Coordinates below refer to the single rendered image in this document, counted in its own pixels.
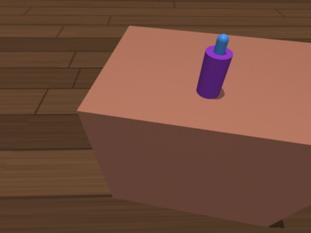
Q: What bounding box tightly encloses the bottle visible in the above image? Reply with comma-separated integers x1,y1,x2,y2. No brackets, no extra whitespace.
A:
196,34,233,99

